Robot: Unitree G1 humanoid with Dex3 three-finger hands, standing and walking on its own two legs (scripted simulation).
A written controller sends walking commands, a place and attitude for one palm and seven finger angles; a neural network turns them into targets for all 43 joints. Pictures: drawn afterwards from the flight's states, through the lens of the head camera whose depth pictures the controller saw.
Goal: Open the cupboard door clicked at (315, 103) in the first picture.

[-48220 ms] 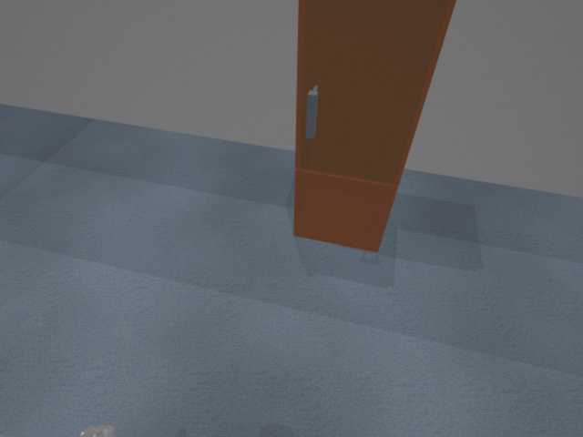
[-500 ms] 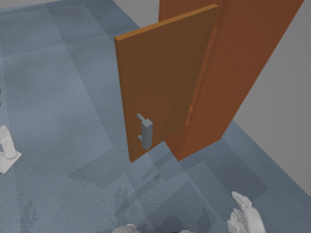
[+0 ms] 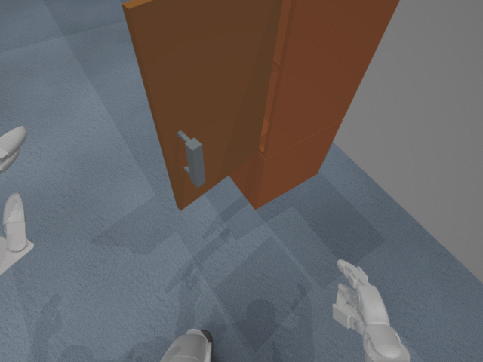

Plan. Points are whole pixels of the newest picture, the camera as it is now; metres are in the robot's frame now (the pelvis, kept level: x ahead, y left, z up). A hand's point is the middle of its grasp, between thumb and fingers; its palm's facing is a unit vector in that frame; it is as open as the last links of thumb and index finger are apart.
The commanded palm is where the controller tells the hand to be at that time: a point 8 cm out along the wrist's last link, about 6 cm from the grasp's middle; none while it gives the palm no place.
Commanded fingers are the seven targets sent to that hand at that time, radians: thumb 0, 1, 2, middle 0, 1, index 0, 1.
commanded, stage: stop stepping back and stand still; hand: left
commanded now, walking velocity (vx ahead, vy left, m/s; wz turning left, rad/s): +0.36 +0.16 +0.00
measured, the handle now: (190, 159) +0.54 +0.15 -0.09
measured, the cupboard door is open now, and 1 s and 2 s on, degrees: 100 100 100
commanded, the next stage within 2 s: let the arm hang, fingers relaxed in 0.84 s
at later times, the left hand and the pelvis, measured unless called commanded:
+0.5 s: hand out of the picture +0.13 +0.26 +0.17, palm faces +0.46 -0.78 -0.44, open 7.4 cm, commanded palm +0.06 +0.30 +0.18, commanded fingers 0.00 0.90 0.90 -0.20 -0.30 -0.20 -0.30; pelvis -0.06 +0.00 +0.00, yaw +3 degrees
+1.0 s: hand out of the picture +0.13 +0.28 +0.11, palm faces +0.36 -0.81 -0.46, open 7.4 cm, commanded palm none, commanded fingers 0.00 0.90 0.90 -0.20 -0.30 -0.20 -0.30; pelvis -0.07 +0.01 +0.00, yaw +3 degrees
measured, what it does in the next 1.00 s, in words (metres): steps on the spot: left foot, then left foot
